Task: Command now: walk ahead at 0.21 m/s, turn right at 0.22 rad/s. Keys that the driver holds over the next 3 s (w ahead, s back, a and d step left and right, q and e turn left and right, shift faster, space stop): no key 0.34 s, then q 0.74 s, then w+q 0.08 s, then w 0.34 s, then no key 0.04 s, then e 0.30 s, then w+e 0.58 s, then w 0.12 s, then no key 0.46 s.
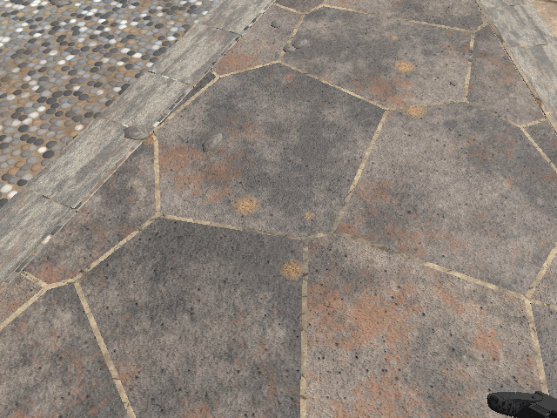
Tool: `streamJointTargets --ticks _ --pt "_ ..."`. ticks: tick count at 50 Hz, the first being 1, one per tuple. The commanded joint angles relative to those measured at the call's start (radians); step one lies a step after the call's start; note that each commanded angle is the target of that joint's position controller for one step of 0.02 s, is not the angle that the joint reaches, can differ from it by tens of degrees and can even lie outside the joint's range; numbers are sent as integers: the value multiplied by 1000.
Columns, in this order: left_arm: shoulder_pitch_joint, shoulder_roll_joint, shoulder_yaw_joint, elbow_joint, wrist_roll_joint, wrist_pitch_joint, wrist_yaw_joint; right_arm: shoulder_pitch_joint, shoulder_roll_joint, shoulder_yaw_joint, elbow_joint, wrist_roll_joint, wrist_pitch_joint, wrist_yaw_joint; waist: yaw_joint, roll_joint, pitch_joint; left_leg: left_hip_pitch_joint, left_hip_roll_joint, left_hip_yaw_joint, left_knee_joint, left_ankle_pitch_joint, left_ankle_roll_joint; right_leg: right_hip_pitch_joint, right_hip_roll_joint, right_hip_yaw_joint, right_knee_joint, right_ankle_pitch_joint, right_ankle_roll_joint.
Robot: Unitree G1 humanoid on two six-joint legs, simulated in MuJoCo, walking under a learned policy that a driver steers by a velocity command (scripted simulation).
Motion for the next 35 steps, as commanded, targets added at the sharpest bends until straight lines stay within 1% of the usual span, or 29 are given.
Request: streamJointTargets --ticks 1,2,3,4,5,6,7,8,9,10,12,14,15,16,17,18,19,20,22,24,26,28,29,30,31,32,33,34,35 --pt "-14 126 31 -35 2 -2 8 49 -117 -39 -41 -9 -22 4 -68 -144 -90 193 -22 21 -74 15 52 0 -241 137 84 578 -82" --pt "-16 108 26 -39 6 -2 7 99 -136 -45 -26 -21 -27 0 -90 -116 -122 306 -1 23 -112 194 73 -17 -186 116 178 581 -49" --pt "55 70 12 -51 22 -8 4 137 -194 -51 -37 -42 -32 -5 -66 7 -237 553 153 -110 -26 565 150 -142 -110 95 362 352 1" --pt "192 41 -4 -14 9 -9 3 188 -159 -42 -24 -41 -14 -8 -66 189 -378 780 345 -339 -19 700 329 -319 -23 46 634 -214 75" --pt "190 107 7 -3 1 3 -1 219 -95 -25 -4 -5 2 -1 -79 162 -412 762 371 -453 -64 470 357 -370 -46 76 728 -401 101" --pt "110 145 20 -13 -9 23 3 173 -89 -20 -5 11 14 2 -87 85 -314 669 335 -430 -109 213 321 -414 -79 77 781 -353 121" --pt "42 143 22 -21 -8 44 10 118 -78 -12 -11 7 26 2 -83 37 -233 564 294 -377 -153 38 284 -428 -103 43 772 -308 134" --pt "13 132 23 -28 -2 65 15 56 -67 -4 -16 1 35 1 -62 36 -164 450 265 -330 -196 -107 257 -410 -133 25 704 -270 139" --pt "7 112 20 -27 1 79 19 14 -70 -4 -16 -6 45 -2 -43 70 -123 354 221 -278 -236 -213 227 -351 -155 5 595 -241 141" --pt "15 85 13 -16 2 85 22 -11 -80 -8 -14 -11 54 -4 -35 102 -98 281 175 -215 -260 -245 207 -279 -148 -30 491 -220 142" --pt "34 52 4 11 11 78 25 -3 -87 -12 -1 -13 62 -13 -39 117 -125 260 147 -154 -256 -218 208 -172 -137 -61 347 -142 134" --pt "50 51 5 38 13 71 19 1 -89 -12 14 2 67 -20 -28 89 -156 257 145 -131 -239 -280 207 -77 -131 -83 198 42 115" --pt "53 46 4 49 18 69 15 -1 -83 -8 19 8 70 -22 -20 78 -153 231 135 -119 -236 -364 189 -24 -124 -96 122 122 100" --pt "29 51 3 43 31 68 13 17 -62 0 31 9 70 -22 -25 58 -137 197 115 -110 -240 -476 149 8 -137 -79 77 160 82" --pt "-6 79 4 23 41 67 15 34 -48 7 43 2 68 -19 -41 20 -104 166 90 -92 -224 -572 100 2 -193 -15 39 159 55" --pt "-32 136 19 27 33 67 20 55 -63 1 43 -1 69 -15 -85 -69 -46 178 29 -42 -213 -581 65 -103 -198 -5 43 -10 26" --pt "-43 113 18 34 30 59 19 28 -71 0 44 -2 70 -16 -68 -95 -19 228 11 -22 -170 -523 51 -180 -178 -23 25 -117 27" --pt "-56 96 15 33 34 49 22 15 -78 -3 39 5 71 -18 -66 -103 -8 238 8 -26 -137 -472 59 -196 -176 -30 16 -103 39" --pt "-64 107 23 29 26 30 30 21 -96 -13 36 18 78 -27 -64 -114 -10 212 -3 -32 -80 -358 87 -168 -178 -44 36 5 51" --pt "-23 122 33 34 17 22 40 26 -96 -22 26 23 82 -30 -52 -116 -42 183 -22 -21 -6 -225 99 -124 -201 -40 61 116 36" --pt "-4 141 44 29 17 27 52 30 -82 -26 14 26 89 -26 -45 -148 -59 134 -47 4 84 -163 88 -85 -265 4 58 245 -2" --pt "-18 150 51 14 17 33 64 48 -79 -33 6 23 98 -17 -49 -184 -73 88 -51 32 164 -201 73 -49 -354 51 63 382 -52" --pt "-36 148 52 3 14 35 68 54 -77 -36 2 22 103 -12 -51 -199 -80 84 -46 41 199 -273 72 -49 -388 65 71 428 -70" --pt "-65 147 52 -9 9 35 72 64 -72 -38 -2 22 108 -6 -62 -213 -80 92 -40 50 214 -355 77 -63 -416 73 79 453 -80" --pt "-91 148 53 -18 4 36 74 75 -72 -40 -4 23 111 -1 -71 -205 -73 117 -34 57 197 -378 87 -88 -421 59 95 448 -74" --pt "-100 151 55 -22 2 37 74 88 -81 -46 -4 24 113 1 -79 -172 -71 176 -31 47 146 -313 104 -130 -394 17 130 402 -46" --pt "-74 148 58 -24 10 36 73 95 -130 -62 -9 24 113 -2 -66 -55 -75 249 3 -43 63 -92 134 -188 -311 -76 228 304 13" --pt "-98 120 52 -52 21 35 70 132 -200 -83 -9 19 113 -9 -74 146 -97 357 116 -311 -75 31 237 -335 -152 -199 443 115 109" --pt "-179 90 38 -82 24 36 67 233 -222 -83 2 1 105 -7 -147 250 -149 520 239 -572 -185 97 361 -518 -44 -112 676 -342 138"
Next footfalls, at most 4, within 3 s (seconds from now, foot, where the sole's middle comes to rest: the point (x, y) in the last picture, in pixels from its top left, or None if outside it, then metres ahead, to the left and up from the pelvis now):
0.04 left None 0.22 0.12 -0.77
0.34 right None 0.14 -0.13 -0.77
1.04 right None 0.24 -0.11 -0.77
1.48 left None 0.17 0.17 -0.77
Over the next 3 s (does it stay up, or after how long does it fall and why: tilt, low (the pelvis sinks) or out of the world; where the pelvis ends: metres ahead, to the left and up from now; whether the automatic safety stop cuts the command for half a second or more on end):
stays up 0.69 0.20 0.00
